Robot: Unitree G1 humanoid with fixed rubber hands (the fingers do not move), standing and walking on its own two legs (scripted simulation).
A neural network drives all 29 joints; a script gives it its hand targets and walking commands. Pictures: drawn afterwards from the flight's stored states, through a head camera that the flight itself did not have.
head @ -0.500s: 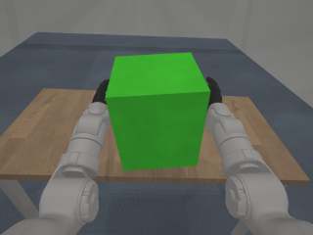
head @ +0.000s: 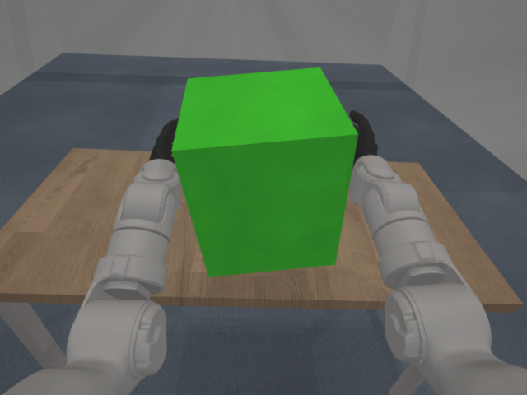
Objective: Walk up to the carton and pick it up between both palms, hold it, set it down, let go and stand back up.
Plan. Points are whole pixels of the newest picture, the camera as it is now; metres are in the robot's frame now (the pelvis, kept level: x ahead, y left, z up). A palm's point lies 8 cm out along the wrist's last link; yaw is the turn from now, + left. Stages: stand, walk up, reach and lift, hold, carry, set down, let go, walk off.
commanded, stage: reach and lift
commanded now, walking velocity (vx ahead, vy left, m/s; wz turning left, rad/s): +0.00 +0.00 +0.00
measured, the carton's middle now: (263, 174) +0.40 +0.02 +0.18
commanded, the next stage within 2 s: hold in 0.54 s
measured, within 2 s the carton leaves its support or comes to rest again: neither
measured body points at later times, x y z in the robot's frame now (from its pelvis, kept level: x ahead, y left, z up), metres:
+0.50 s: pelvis +0.00 +0.00 +0.00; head -0.07 +0.01 +0.44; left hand +0.39 +0.17 +0.20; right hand +0.41 -0.13 +0.23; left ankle +0.01 +0.12 -0.74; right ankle +0.04 -0.15 -0.74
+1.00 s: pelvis +0.00 +0.00 +0.00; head -0.09 +0.01 +0.44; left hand +0.37 +0.17 +0.23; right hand +0.40 -0.13 +0.25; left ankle +0.01 +0.12 -0.74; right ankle +0.04 -0.15 -0.74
